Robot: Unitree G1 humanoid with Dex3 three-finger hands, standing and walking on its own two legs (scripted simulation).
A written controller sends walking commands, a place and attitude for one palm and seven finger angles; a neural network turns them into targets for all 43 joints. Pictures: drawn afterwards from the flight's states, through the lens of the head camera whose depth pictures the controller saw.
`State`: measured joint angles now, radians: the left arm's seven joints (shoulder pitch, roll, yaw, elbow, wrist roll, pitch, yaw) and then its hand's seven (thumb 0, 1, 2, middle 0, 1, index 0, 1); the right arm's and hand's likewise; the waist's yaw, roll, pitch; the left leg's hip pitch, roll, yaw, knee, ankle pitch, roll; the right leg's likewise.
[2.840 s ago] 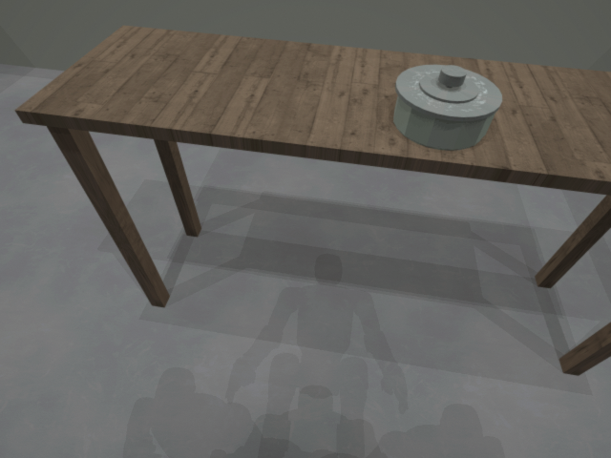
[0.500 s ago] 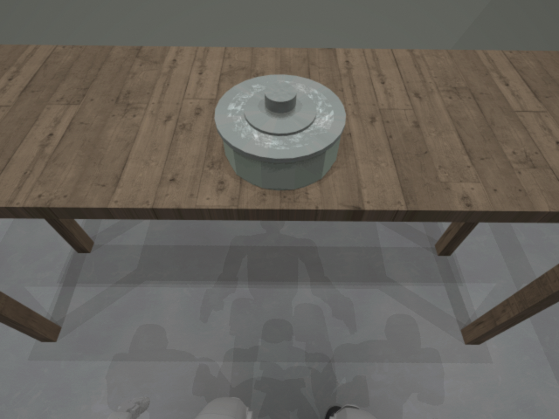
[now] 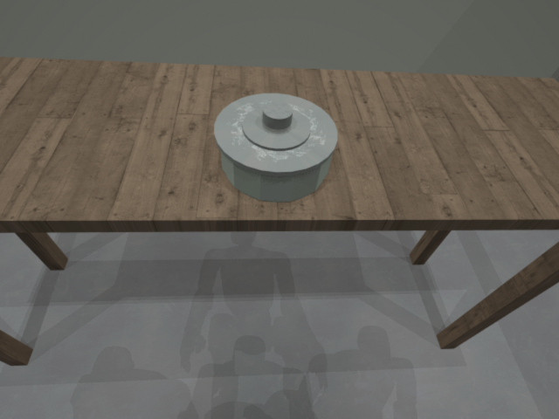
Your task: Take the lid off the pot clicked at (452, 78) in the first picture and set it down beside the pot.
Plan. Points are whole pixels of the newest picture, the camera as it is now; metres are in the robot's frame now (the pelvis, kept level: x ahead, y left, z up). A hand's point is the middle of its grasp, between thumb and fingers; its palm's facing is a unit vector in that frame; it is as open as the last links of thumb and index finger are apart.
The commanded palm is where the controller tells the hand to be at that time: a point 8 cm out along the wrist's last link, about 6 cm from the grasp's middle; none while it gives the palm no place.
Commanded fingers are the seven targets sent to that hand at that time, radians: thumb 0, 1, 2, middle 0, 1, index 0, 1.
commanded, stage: look again from close up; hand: left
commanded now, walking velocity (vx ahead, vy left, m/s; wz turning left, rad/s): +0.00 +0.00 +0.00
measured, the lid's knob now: (277, 115) +0.51 +0.04 +0.16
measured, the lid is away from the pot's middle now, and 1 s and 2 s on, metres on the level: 0.00 0.00 0.00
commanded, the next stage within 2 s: shuffle to correct the standing spot in 1.40 s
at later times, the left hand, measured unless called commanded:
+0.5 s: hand out of the picture +0.00 +0.14 -0.18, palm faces +0.06 -0.98 -0.20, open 7.3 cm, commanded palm none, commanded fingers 0.00 0.90 0.90 -0.20 -0.30 -0.20 -0.30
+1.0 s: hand out of the picture -0.07 +0.15 -0.18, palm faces +0.08 -0.98 -0.17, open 7.4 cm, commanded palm none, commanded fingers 0.00 0.90 0.90 -0.20 -0.30 -0.20 -0.30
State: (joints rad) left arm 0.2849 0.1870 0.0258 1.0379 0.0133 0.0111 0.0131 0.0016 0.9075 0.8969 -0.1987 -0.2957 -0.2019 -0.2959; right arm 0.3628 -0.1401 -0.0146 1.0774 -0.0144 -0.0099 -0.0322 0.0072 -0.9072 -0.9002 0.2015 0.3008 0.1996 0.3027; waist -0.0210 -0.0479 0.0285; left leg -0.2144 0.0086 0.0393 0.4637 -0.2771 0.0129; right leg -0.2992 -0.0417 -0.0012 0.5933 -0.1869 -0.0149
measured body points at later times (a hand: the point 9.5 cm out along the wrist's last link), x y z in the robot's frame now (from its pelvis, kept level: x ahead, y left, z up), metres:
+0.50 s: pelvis -0.02 -0.03 +0.00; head -0.03 -0.04 +0.45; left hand -0.01 +0.20 -0.16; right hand +0.01 -0.26 -0.16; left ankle -0.03 +0.11 -0.74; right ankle -0.02 -0.15 -0.74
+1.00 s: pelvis -0.05 -0.01 +0.00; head -0.05 +0.00 +0.45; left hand -0.08 +0.20 -0.17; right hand -0.05 -0.22 -0.16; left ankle -0.03 +0.11 -0.74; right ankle -0.02 -0.15 -0.74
